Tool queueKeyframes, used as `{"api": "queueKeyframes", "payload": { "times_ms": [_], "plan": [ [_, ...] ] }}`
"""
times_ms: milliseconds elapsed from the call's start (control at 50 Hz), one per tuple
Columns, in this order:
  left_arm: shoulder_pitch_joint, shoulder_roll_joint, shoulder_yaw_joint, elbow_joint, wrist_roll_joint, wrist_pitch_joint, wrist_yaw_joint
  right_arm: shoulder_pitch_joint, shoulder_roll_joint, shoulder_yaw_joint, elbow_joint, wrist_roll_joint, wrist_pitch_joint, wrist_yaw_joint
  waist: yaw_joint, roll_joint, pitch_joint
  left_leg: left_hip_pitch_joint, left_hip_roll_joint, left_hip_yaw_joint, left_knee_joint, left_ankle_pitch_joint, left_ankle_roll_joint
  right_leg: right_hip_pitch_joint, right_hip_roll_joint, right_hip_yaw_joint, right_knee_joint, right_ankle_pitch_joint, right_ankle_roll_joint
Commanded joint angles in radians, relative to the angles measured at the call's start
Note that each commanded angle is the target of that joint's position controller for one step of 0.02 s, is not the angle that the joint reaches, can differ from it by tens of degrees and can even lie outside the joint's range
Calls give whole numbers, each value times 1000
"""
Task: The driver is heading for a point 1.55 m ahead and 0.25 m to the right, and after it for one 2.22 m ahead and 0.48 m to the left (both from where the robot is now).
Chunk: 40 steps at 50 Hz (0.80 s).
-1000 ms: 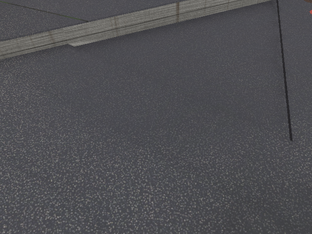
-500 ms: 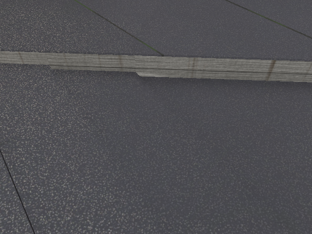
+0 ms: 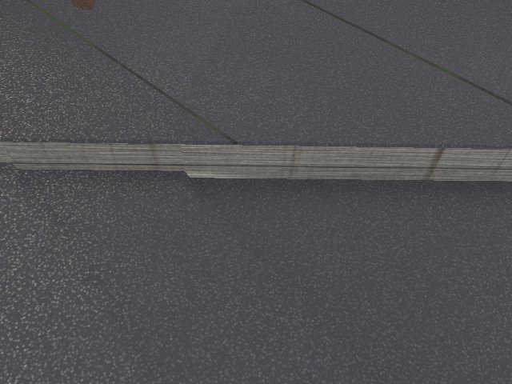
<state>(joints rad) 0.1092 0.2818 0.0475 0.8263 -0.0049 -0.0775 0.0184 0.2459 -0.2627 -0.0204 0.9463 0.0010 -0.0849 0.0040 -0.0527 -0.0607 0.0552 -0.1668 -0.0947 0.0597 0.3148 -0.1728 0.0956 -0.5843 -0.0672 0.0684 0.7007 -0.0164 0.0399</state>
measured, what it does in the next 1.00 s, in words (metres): goes down: right foot 0.04 m lower, then left foot 0.04 m higher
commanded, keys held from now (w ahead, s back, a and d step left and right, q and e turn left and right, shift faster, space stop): shift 1.00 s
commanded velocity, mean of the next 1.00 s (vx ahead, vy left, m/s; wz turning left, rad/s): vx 0.04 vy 0.00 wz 0.01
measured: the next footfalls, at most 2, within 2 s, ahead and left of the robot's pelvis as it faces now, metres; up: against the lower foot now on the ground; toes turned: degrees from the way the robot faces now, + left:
right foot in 0.14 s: +0.21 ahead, -0.12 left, -0.04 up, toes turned +1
left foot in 0.40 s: +0.14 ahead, +0.13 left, +0.00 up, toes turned +0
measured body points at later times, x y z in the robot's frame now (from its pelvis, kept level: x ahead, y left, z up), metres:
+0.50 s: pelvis +0.11 -0.02 -0.04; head +0.13 -0.01 +0.41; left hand +0.22 +0.22 -0.18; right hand +0.16 -0.28 -0.18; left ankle +0.10 +0.13 -0.74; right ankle +0.17 -0.13 -0.78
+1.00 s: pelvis +0.13 +0.00 -0.04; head +0.14 +0.01 +0.41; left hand +0.20 +0.24 -0.19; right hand +0.17 -0.25 -0.19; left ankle +0.10 +0.13 -0.74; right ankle +0.17 -0.13 -0.78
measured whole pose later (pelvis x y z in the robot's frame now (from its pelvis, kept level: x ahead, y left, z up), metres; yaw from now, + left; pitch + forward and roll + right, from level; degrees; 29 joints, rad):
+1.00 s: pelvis +0.13 +0.00 -0.04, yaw +0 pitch +1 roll +1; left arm 0.24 0.20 0.06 0.91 0.01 0.02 0.04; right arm 0.22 -0.17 -0.04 1.03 0.00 -0.01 -0.06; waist -0.02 -0.03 0.01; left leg -0.35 0.00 0.00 0.83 -0.50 -0.01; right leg -0.33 -0.01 0.04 0.51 -0.20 0.01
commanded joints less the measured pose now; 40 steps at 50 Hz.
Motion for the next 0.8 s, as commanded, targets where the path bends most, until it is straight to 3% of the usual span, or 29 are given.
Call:
{"api": "queueKeyframes", "payload": {
  "times_ms": [20,100,140,160,180,200,220,240,260,280,300,340,380,400,420,440,460,480,560,800],
  "plan": [
    [58,34,3,-28,5,4,-14,-42,-136,-26,-33,6,-5,-23,40,118,-121,-35,234,-87,-5,583,125,217,27,-7,-142,180,-9],
    [10,74,9,-49,18,6,-36,-19,-133,-29,1,6,11,-33,29,95,-86,2,280,-163,156,437,112,196,19,21,-236,126,-48],
    [70,75,14,-15,22,-1,-37,-10,-115,-23,10,5,19,-31,57,54,-97,-23,219,-141,323,341,68,315,38,-30,-354,267,-77],
    [109,117,23,4,28,-4,-30,27,-88,-14,11,-8,12,-27,46,-11,-136,-112,139,-100,464,177,25,451,-22,4,-295,702,-101],
    [153,137,20,6,44,-1,-25,136,-38,3,34,-13,-1,-14,27,-183,-251,-302,50,-69,693,-311,-44,710,-200,146,-171,1142,-246],
    [187,24,-14,6,41,8,-29,188,-51,7,63,5,6,-4,56,-185,-377,-356,65,-114,827,-616,-84,784,-298,242,-147,1173,-344],
    [189,7,-22,11,22,19,-38,145,-105,-5,54,18,20,1,71,-113,-363,-394,93,-140,869,-638,-102,749,-293,264,-174,983,-357],
    [146,40,-13,15,12,35,-38,108,-107,-10,41,27,48,-6,49,-67,-337,-411,130,-141,875,-565,-125,673,-302,331,-226,634,-363],
    [69,56,-12,-8,11,49,-35,45,-116,-19,30,31,83,-22,43,-12,-239,-403,151,-133,844,-490,-143,508,-291,354,-307,348,-343],
    [8,79,-9,-28,25,56,-26,-10,-123,-25,12,22,109,-37,34,-26,-172,-358,158,-126,813,-432,-148,364,-270,346,-357,191,-311],
    [-32,93,-5,-39,36,62,-20,-15,-102,-24,10,10,124,-47,16,-46,-139,-310,153,-109,742,-407,-148,276,-226,301,-387,88,-277],
    [-29,92,-1,-36,43,67,-12,21,-61,-18,31,-7,124,-59,6,-80,-159,-191,132,-72,613,-320,-132,208,-154,202,-403,38,-227],
    [1,65,-7,-14,24,68,-6,67,-39,-20,59,-8,118,-56,-15,-88,-180,-96,110,-37,450,-175,-108,202,-116,146,-385,-41,-192],
    [42,53,-8,3,16,68,-5,61,-50,-24,60,-15,117,-52,-11,-71,-166,-76,113,-47,365,-94,-88,198,-90,128,-382,-153,-160],
    [76,54,-5,4,11,68,-4,19,-95,-34,47,-19,118,-52,26,-4,-125,-124,141,-101,318,-94,-57,204,-37,88,-379,-326,-114],
    [81,67,4,-2,14,70,-3,-22,-100,-39,44,-13,116,-56,51,77,-80,-207,144,-116,312,-189,-24,225,7,30,-357,-386,-80],
    [70,64,7,0,22,71,-2,-42,-63,-34,39,-11,108,-60,44,72,-69,-234,144,-117,304,-217,-18,251,16,17,-333,-357,-67],
    [69,49,7,0,21,72,1,-42,-51,-32,40,-10,99,-62,40,60,-72,-240,144,-116,307,-200,-22,271,18,12,-317,-299,-70],
    [101,26,14,8,18,83,6,-18,-53,-38,45,-8,70,-65,35,62,-82,-264,151,-123,317,-140,-20,326,27,-8,-260,-120,-87],
    [142,29,29,24,18,95,14,7,-26,-40,44,-1,65,-71,28,52,-68,-274,143,-116,346,-134,-25,352,24,-4,-246,-63,-83]
  ]
}}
